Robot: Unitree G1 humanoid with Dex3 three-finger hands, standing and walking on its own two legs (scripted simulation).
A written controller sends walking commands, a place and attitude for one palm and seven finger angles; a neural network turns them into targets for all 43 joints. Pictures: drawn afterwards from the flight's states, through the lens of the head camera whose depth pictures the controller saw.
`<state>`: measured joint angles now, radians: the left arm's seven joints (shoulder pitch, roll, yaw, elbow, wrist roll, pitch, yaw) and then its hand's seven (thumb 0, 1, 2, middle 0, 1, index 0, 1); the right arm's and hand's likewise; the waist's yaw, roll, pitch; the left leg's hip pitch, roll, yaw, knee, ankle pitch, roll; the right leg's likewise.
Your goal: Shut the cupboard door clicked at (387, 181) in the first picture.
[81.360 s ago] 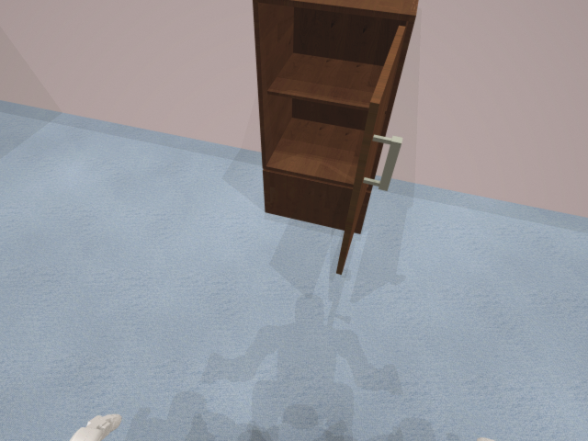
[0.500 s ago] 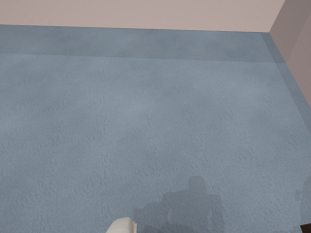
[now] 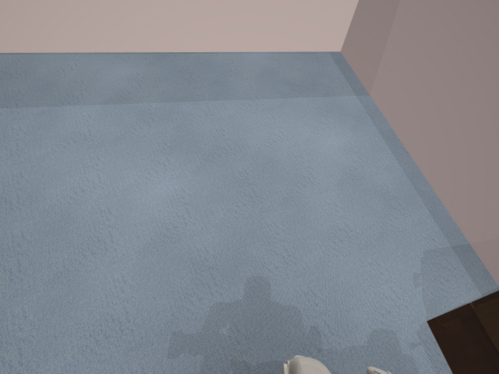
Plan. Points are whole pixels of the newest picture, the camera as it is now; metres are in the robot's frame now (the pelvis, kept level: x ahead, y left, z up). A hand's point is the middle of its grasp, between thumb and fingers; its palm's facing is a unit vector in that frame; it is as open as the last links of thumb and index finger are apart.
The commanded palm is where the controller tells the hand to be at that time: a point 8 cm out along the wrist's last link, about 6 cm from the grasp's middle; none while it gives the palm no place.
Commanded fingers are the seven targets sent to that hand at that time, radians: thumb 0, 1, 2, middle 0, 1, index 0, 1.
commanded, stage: turn to face it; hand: left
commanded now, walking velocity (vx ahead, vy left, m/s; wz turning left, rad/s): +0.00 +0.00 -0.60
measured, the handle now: out of the picture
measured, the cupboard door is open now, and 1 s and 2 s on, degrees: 1 1 1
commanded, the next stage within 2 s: take the last steps up to it in 1.90 s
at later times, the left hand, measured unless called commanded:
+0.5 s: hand (190, 358) +0.16 +0.11 -0.16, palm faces -0.29 -0.92 -0.25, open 7.4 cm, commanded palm none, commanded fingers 0.00 0.90 0.90 -0.20 -0.30 -0.20 -0.30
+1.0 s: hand (187, 329) +0.21 +0.13 -0.17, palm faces -0.53 -0.82 -0.22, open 7.4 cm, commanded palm none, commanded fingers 0.00 0.90 0.90 -0.20 -0.30 -0.20 -0.30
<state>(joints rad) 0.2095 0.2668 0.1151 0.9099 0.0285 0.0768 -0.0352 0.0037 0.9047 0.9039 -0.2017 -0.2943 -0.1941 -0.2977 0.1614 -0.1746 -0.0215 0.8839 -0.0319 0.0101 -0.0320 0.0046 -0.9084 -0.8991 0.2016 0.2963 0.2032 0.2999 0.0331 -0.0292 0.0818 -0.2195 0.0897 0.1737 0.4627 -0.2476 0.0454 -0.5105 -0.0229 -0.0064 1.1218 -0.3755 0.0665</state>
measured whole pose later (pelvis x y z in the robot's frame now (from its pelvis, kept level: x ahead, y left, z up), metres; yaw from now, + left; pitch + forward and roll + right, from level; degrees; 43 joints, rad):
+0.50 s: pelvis +0.00 -0.05 -0.01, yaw -17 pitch +1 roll +1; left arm 0.16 0.20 0.05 0.87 0.02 0.03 0.00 0.00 0.90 0.90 -0.21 -0.29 -0.20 -0.30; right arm 0.20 -0.24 -0.06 0.92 -0.02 0.06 -0.01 0.01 -0.91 -0.90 0.20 0.30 0.20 0.30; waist -0.03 0.03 0.09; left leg -0.51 0.09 0.02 1.07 -0.37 -0.09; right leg -0.24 0.03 0.01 0.50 -0.27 -0.04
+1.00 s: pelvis +0.02 -0.01 +0.00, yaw -36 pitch +0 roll -2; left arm 0.17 0.27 0.10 0.89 0.02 0.09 -0.04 0.01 0.90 0.90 -0.20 -0.29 -0.19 -0.30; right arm 0.20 -0.20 -0.03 0.87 -0.03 0.02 -0.02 0.00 -0.91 -0.90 0.20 0.30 0.20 0.30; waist 0.01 0.00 0.11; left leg -0.22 0.14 0.20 0.51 -0.28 0.00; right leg -0.43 -0.04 -0.04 0.95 -0.43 0.06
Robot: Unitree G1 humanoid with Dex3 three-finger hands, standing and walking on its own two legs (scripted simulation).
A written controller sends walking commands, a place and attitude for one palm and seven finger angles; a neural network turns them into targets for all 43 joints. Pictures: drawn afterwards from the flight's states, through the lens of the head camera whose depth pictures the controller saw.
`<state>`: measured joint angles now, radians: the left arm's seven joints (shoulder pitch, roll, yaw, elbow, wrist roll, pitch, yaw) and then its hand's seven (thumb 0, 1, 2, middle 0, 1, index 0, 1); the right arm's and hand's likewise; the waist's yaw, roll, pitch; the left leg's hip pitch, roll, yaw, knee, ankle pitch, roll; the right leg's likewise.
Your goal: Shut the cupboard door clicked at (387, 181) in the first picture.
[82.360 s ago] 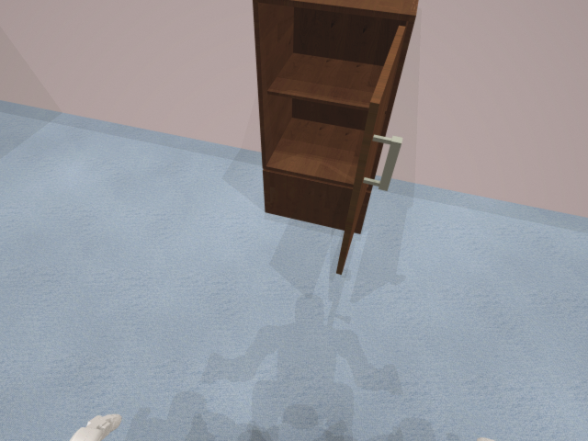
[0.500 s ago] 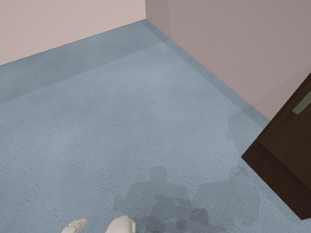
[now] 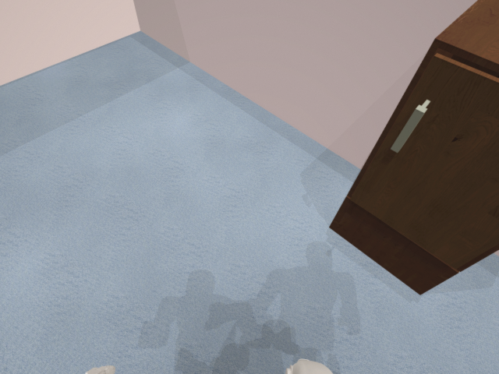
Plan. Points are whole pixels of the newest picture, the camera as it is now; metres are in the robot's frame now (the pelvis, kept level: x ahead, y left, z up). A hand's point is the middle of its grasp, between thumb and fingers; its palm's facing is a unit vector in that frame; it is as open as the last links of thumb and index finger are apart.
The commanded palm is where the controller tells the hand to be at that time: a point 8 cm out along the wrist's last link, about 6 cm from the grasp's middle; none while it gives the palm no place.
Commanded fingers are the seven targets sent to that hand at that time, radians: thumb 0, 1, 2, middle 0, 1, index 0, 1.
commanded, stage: turn to face it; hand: left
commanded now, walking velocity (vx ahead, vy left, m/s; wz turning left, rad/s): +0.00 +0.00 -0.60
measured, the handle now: (410, 126) +0.72 -0.38 -0.05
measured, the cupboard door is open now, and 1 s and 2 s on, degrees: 1 1 1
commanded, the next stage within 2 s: take the last steps up to it in 0.90 s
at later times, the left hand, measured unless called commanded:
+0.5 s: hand out of the picture +0.13 +0.15 -0.17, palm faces -0.23 -0.95 -0.21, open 7.4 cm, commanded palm none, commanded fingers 0.00 0.90 0.90 -0.20 -0.30 -0.20 -0.30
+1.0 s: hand (204, 336) +0.20 +0.10 -0.16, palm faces -0.50 -0.82 -0.28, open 7.4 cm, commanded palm none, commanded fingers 0.00 0.90 0.90 -0.20 -0.30 -0.20 -0.30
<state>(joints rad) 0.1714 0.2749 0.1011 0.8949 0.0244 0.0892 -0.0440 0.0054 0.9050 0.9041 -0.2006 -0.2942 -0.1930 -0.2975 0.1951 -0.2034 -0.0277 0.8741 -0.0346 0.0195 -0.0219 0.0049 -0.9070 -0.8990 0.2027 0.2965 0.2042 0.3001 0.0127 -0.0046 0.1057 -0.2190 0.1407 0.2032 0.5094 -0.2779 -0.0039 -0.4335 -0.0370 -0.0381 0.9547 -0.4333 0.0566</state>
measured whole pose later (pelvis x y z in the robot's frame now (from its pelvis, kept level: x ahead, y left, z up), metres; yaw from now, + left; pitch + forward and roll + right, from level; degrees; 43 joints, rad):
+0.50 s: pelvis +0.01 -0.02 -0.01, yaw -15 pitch +1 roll +0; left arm 0.20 0.22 0.06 0.90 0.03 0.04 -0.01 0.00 0.90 0.90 -0.21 -0.30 -0.20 -0.30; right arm 0.15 -0.23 -0.05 0.88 -0.01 0.05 -0.01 0.01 -0.91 -0.90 0.20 0.30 0.20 0.30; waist 0.01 -0.02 0.07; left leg -0.39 0.04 0.02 0.75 -0.39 -0.08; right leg -0.30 0.06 0.09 0.53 -0.25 -0.02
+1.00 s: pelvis +0.00 -0.03 -0.01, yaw -31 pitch +0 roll +0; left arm 0.15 0.21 0.05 0.92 0.03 0.03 -0.02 0.00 0.90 0.90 -0.20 -0.29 -0.19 -0.30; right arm 0.26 -0.25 -0.06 0.96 -0.02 0.06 -0.02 0.01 -0.91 -0.90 0.20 0.30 0.20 0.30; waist -0.03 0.07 0.07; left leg -0.35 0.12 0.12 0.83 -0.50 -0.04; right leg -0.26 0.00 -0.05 0.59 -0.34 -0.02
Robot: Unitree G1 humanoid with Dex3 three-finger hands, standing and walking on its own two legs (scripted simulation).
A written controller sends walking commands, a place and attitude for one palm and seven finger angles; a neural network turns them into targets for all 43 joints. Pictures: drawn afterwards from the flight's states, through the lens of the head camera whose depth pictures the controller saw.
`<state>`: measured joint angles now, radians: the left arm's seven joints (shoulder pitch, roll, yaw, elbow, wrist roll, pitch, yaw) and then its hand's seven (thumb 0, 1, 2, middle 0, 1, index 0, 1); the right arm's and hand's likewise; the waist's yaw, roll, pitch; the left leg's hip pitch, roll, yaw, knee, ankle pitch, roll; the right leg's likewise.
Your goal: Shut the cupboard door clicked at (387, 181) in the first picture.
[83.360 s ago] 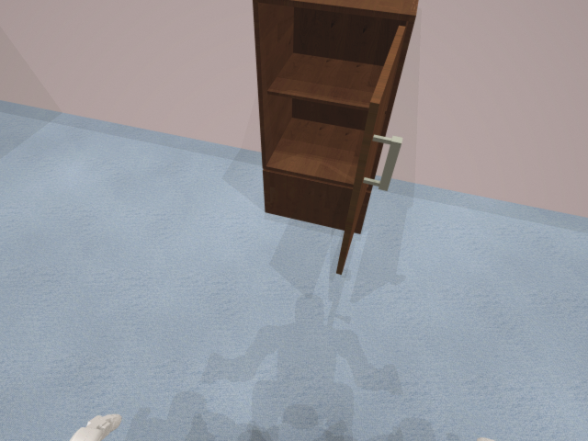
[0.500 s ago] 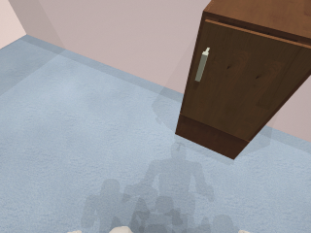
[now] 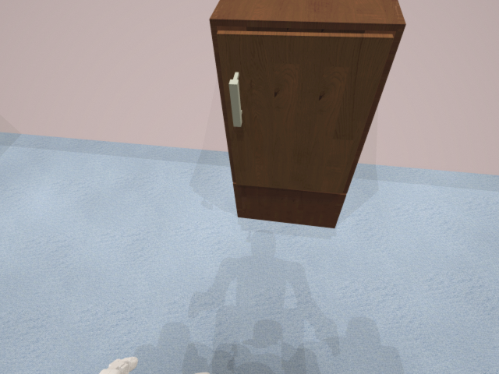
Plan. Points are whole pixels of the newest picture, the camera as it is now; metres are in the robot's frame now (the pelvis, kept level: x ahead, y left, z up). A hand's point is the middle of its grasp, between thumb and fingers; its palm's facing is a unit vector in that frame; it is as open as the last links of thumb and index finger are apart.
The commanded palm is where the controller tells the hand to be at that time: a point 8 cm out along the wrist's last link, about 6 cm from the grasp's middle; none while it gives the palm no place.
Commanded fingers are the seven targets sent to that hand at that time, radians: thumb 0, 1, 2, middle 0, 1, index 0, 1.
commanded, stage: take the last steps up to it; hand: left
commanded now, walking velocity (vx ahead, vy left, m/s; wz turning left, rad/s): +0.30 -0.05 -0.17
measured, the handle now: (237, 99) +0.79 +0.07 -0.04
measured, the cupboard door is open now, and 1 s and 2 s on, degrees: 1 1 1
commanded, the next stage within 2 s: come to a stop and stand still in 0.90 s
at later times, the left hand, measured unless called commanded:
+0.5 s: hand out of the picture +0.12 +0.19 -0.16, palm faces -0.06 -0.99 -0.15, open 7.4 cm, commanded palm none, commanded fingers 0.00 0.90 0.90 -0.20 -0.30 -0.20 -0.30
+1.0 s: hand (218, 293) +0.29 +0.09 -0.15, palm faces -0.04 -0.98 -0.21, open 7.2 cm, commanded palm none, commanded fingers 0.00 0.90 0.90 -0.20 -0.30 -0.20 -0.30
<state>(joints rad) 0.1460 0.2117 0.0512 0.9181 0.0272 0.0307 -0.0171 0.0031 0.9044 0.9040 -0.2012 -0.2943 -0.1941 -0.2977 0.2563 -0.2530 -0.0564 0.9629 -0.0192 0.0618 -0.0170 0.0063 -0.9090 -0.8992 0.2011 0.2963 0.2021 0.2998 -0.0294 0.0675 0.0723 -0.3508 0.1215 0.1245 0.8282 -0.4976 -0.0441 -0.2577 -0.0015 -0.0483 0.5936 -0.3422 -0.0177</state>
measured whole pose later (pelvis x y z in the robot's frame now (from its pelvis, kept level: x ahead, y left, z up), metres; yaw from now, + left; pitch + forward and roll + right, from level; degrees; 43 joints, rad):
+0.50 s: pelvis +0.08 +0.01 +0.02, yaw -4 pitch +0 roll -1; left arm 0.26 0.21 0.07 1.04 0.03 0.02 -0.04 0.01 0.91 0.90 -0.20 -0.29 -0.19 -0.30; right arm 0.38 -0.15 -0.01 1.01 -0.04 -0.05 -0.02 0.00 -0.91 -0.90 0.20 0.30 0.20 0.30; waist -0.02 -0.04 0.02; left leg -0.13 0.04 0.14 0.39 -0.27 0.02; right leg -0.47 -0.02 -0.02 1.04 -0.31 -0.03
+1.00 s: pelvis +0.23 -0.09 +0.02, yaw -4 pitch +1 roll +0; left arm 0.22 0.16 0.05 1.06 0.02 -0.06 0.01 -0.01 0.94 0.90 -0.20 -0.29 -0.20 -0.30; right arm 0.24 -0.17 -0.05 1.05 -0.03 -0.01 -0.01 0.01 -0.92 -0.90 0.20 0.30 0.20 0.30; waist -0.02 0.02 0.05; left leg -0.46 0.09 0.07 0.90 -0.33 -0.01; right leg -0.18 0.03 -0.16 0.37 -0.20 -0.09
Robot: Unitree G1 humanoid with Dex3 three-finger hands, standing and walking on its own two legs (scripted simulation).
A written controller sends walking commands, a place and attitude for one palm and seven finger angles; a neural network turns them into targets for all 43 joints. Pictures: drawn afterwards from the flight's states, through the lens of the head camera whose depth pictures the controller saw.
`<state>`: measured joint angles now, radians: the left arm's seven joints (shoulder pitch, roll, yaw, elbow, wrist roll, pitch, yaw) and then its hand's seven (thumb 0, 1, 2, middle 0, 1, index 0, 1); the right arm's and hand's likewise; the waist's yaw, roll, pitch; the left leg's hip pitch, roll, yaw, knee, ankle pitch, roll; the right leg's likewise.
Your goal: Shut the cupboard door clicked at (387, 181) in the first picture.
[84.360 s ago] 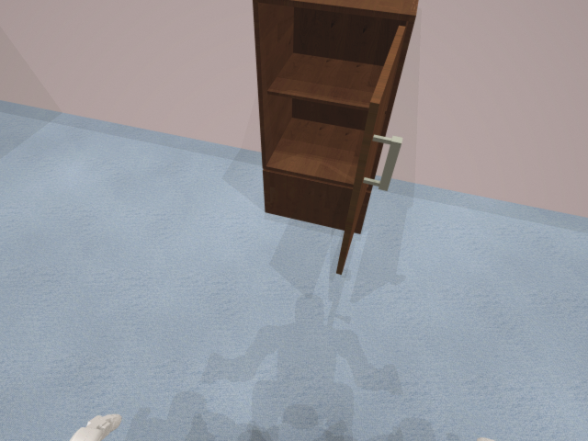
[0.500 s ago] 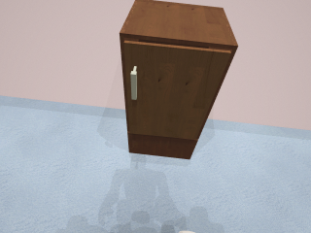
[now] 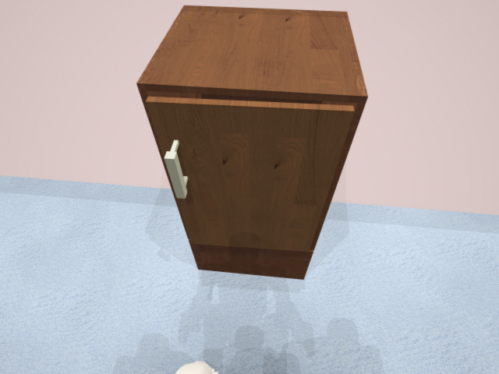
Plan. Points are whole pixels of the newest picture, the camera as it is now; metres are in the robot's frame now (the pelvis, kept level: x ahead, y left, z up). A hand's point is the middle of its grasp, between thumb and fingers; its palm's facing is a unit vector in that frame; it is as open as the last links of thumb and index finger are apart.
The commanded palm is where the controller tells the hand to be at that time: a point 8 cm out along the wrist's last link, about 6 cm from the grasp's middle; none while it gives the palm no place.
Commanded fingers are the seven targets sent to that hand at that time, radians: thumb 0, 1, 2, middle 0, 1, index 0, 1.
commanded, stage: come to a stop and stand still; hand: left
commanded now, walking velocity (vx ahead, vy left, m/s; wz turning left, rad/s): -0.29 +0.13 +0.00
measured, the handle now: (178, 169) +0.55 +0.20 -0.06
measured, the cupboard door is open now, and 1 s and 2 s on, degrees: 1 1 1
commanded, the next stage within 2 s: none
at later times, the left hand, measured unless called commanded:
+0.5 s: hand out of the picture +0.07 +0.20 -0.18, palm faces +0.00 -0.96 -0.29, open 7.4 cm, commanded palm none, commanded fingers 0.00 0.90 0.90 -0.20 -0.30 -0.20 -0.30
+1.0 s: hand out of the picture +0.03 +0.17 -0.18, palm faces +0.04 -0.98 -0.18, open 7.3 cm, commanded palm none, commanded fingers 0.00 0.90 0.90 -0.20 -0.30 -0.20 -0.30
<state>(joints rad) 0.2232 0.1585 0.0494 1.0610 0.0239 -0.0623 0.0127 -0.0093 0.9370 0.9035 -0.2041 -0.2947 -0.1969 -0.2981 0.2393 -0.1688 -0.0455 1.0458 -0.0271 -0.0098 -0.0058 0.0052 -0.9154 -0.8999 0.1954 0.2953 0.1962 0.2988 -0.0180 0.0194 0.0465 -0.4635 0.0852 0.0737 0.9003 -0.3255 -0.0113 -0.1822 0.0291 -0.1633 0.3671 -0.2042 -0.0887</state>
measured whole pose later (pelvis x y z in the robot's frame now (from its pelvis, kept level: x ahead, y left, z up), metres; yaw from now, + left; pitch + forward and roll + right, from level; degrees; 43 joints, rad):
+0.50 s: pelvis +0.03 +0.00 -0.02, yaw -2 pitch +0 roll +1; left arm 0.22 0.20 0.05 1.00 0.03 0.04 0.03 0.00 0.91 0.90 -0.20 -0.29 -0.20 -0.30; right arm 0.14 -0.19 -0.04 0.99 -0.02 0.05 -0.04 0.00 -0.91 -0.90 0.20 0.30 0.20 0.30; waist 0.02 0.02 0.11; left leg -0.36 0.04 0.10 0.55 -0.19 0.01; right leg -0.24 0.01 -0.07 0.62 -0.39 -0.05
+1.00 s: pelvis -0.01 -0.01 +0.00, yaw -1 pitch -3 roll +0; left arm 0.20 0.18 0.02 1.11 0.01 0.01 0.03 0.00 0.93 0.90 -0.21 -0.29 -0.20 -0.30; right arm 0.27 -0.13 0.00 1.13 -0.02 0.02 -0.03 0.01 -0.92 -0.90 0.20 0.30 0.20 0.30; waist 0.01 -0.03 0.03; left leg -0.10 0.06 0.02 0.41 -0.27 -0.04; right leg -0.14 0.05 -0.11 0.38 -0.20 -0.07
